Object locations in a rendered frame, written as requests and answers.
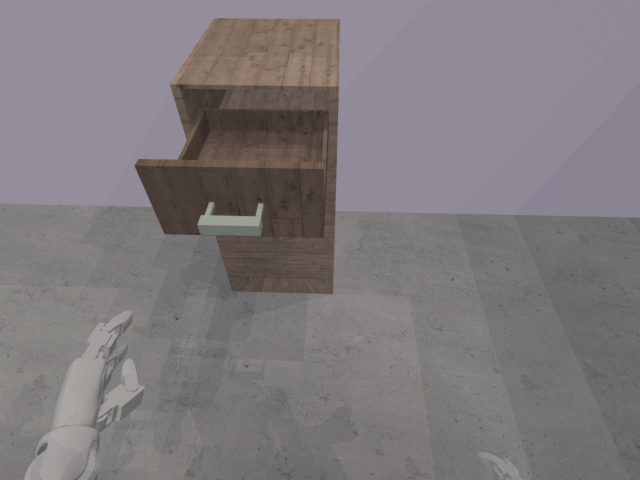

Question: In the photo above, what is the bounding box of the robot right hand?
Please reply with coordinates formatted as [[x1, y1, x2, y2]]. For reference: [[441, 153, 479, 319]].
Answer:
[[477, 452, 526, 480]]

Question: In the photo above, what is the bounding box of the robot left hand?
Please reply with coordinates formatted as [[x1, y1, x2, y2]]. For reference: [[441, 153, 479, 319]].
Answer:
[[51, 310, 144, 433]]

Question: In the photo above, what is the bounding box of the cabinet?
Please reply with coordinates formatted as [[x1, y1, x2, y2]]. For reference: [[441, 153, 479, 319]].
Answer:
[[170, 18, 340, 294]]

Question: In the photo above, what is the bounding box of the drawer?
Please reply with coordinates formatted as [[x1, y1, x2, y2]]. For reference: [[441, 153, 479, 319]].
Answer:
[[134, 108, 329, 238]]

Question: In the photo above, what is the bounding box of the left robot forearm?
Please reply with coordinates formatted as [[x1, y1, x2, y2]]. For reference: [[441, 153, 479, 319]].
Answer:
[[24, 425, 100, 480]]

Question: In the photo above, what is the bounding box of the handle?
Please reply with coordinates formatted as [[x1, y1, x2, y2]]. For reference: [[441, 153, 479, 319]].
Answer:
[[197, 202, 264, 236]]

